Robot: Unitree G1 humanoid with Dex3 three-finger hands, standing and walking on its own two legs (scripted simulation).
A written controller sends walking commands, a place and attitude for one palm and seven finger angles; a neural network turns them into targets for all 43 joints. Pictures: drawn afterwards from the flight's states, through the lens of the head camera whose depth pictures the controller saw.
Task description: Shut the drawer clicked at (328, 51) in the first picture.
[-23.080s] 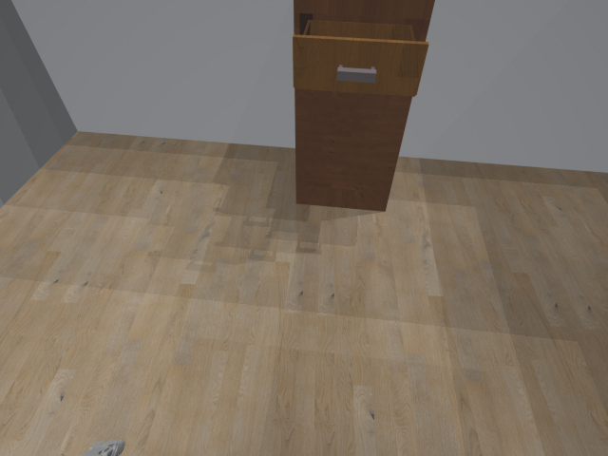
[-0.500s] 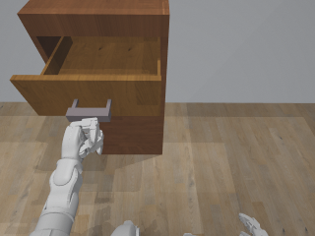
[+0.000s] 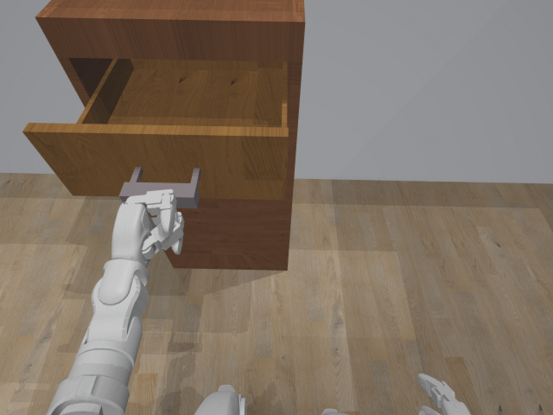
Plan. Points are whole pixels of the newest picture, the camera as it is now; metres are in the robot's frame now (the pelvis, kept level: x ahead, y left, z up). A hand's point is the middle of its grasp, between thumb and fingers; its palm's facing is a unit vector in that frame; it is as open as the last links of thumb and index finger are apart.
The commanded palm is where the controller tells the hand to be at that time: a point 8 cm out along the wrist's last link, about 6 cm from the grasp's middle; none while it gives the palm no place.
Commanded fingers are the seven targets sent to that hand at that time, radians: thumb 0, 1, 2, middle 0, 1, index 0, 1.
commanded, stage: push the drawer shut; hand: left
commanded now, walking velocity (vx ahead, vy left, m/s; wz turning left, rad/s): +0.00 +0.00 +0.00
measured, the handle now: (164, 184) +0.45 +0.19 +0.06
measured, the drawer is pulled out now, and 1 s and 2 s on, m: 0.19 0.07 0.00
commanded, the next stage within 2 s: pull the fist back off the drawer in 1.80 s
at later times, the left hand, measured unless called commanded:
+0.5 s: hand (185, 192) +0.43 +0.15 +0.06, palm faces +0.01 -1.00 -0.03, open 3.1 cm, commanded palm +0.41 +0.21 +0.06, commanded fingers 0.00 0.90 0.90 -1.40 -1.60 -1.40 -1.60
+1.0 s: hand (191, 165) +0.49 +0.16 +0.06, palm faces +0.02 -1.00 -0.01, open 3.1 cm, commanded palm +0.47 +0.20 +0.06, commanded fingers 0.00 0.90 0.90 -1.40 -1.60 -1.40 -1.60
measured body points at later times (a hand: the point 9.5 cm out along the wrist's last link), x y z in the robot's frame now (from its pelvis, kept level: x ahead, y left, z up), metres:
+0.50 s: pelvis -0.01 +0.00 -0.01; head +0.06 +0.01 +0.44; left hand +0.42 +0.21 +0.07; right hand +0.05 -0.26 -0.12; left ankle +0.05 +0.11 -0.68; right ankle -0.03 -0.10 -0.68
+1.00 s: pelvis -0.01 +0.01 -0.02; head +0.09 +0.02 +0.42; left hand +0.48 +0.21 +0.07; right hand +0.01 -0.25 -0.13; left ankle +0.05 +0.11 -0.68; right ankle -0.03 -0.10 -0.68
